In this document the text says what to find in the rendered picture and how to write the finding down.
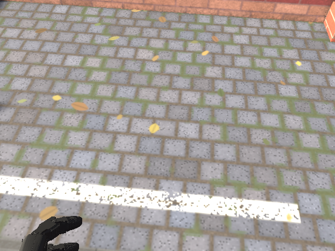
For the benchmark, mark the left robot hand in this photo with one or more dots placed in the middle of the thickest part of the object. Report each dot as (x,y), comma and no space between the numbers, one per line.
(47,231)

